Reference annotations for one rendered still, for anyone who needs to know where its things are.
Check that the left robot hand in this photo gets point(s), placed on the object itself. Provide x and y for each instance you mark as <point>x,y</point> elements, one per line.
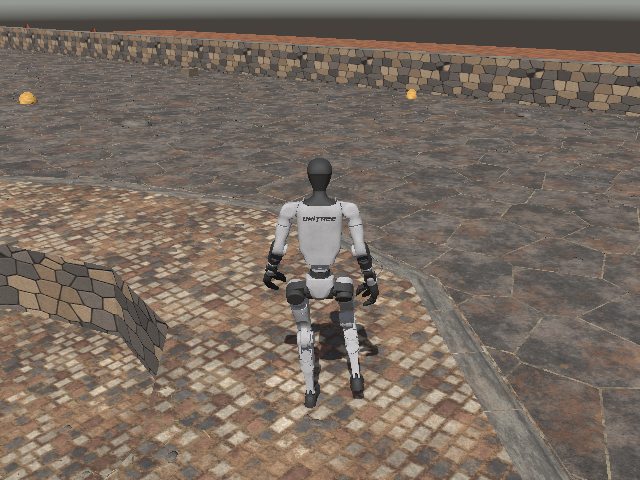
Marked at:
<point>277,276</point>

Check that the right robot hand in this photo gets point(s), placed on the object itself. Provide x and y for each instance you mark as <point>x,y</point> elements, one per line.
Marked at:
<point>373,290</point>

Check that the robot right upper arm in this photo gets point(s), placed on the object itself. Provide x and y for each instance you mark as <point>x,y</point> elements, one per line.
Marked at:
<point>351,211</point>

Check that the robot right forearm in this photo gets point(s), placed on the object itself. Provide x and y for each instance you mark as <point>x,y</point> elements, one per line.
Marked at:
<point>367,268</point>

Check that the robot head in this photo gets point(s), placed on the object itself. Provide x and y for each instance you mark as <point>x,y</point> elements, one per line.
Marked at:
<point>319,172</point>

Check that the robot left upper arm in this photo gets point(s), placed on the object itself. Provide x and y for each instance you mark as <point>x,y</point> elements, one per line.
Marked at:
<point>288,211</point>

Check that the robot right shin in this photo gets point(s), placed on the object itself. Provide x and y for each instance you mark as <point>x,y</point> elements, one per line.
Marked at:
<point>352,345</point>

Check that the robot left forearm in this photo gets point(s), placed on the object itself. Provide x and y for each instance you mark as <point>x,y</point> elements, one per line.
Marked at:
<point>273,262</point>

